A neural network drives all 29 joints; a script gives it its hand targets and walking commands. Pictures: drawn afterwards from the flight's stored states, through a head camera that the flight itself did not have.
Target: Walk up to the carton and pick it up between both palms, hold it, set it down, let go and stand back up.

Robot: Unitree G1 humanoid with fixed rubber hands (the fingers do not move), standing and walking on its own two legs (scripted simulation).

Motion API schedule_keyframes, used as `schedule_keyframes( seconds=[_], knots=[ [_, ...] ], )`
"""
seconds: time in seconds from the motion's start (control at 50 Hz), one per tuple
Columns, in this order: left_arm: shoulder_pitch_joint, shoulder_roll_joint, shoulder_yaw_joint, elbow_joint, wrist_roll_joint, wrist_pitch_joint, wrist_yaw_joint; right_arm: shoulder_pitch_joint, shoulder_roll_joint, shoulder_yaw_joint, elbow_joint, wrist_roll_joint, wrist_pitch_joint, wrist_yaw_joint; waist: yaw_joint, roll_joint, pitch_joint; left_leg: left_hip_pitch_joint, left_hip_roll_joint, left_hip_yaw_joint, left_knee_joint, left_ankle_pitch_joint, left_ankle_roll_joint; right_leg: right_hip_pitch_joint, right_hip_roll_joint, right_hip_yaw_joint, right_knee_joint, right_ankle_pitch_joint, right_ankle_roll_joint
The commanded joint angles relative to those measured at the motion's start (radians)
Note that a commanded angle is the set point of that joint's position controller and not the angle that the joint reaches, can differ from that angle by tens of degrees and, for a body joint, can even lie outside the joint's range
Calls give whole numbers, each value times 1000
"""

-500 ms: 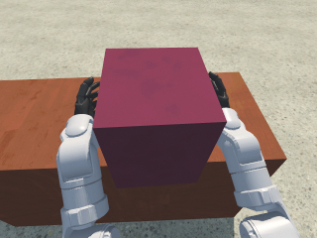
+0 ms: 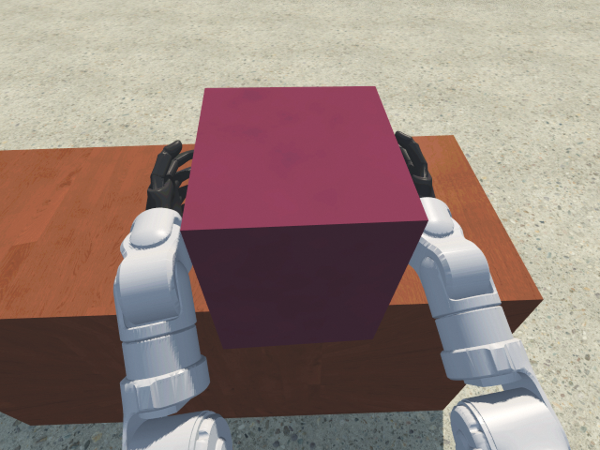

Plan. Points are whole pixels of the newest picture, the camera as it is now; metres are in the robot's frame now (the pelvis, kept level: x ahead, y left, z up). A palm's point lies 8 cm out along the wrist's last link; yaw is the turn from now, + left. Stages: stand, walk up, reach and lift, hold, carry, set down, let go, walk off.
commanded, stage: hold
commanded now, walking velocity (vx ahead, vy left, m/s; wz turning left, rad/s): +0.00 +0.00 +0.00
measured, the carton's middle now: (295, 223) +0.35 +0.01 +0.14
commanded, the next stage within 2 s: set down in 0.82 s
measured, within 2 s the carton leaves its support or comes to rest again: neither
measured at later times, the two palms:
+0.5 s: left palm (164, 213) +0.34 +0.16 +0.18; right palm (412, 201) +0.36 -0.14 +0.16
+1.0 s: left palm (164, 211) +0.35 +0.16 +0.18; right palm (407, 196) +0.37 -0.13 +0.16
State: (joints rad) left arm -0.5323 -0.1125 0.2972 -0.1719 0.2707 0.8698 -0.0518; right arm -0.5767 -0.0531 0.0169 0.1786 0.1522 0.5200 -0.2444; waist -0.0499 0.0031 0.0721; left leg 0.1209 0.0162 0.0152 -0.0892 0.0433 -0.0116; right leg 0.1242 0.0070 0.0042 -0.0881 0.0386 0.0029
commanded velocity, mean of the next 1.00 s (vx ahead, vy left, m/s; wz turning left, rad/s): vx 0.00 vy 0.00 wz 0.00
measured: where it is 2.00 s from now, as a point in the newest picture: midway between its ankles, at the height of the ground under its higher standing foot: outside the picture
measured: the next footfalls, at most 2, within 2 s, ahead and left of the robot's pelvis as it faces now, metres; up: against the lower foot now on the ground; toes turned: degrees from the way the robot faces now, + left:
none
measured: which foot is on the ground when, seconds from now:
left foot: down 0.00-1.00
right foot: down 0.00-1.00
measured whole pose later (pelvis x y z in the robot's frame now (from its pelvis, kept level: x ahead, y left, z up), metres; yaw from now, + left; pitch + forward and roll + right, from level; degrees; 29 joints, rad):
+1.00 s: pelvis +0.00 +0.00 +0.00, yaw +0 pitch -3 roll +0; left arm -0.56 -0.12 0.32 -0.14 0.29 0.87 -0.05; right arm -0.61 -0.05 0.00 0.23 0.12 0.52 -0.22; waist -0.03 0.01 0.06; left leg 0.10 0.02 0.02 -0.09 0.05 -0.01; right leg 0.08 0.01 0.01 -0.06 0.03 0.00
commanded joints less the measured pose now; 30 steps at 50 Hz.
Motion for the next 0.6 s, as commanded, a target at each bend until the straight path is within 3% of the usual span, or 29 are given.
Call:
schedule_keyframes(
  seconds=[0.0, 0.06, 0.24, 0.36, 0.4, 0.58],
  knots=[
    [-468, -348, -411, -133, -151, -33, -115, -557, 391, 337, -275, 114, -57, 75, 0, 11, -457, 90, -27, 12, 19, 248, 5, 197, 22, 2, 84, 253, 67],
    [-434, -325, -412, -152, -149, -17, -120, -521, 371, 337, -285, 113, -49, 67, -5, 5, -446, 100, -27, 8, 24, 288, -2, 221, 22, 0, 83, 292, 73],
    [-450, -334, -452, -195, -177, -7, -125, -539, 374, 352, -348, 124, -44, 64, -10, 6, -448, 104, -23, 9, 30, 263, -4, 198, 23, -2, 85, 241, 74],
    [-458, -316, -412, -137, -153, -9, -126, -518, 350, 313, -269, 93, -39, 74, -9, 1, -388, 89, -20, 12, 14, 187, 0, 157, 24, -10, 68, 150, 72],
    [-456, -323, -411, -148, -151, -10, -128, -523, 357, 318, -271, 99, -37, 76, -6, 19, -411, 96, -22, 15, 15, 195, 0, 163, 24, -9, 66, 156, 69],
    [-434, -331, -420, -171, -154, -5, -118, -525, 358, 343, -315, 113, -44, 78, -1, -1, -442, 120, -21, 10, 26, 273, -4, 183, 25, -6, 74, 229, 73]
  ],
)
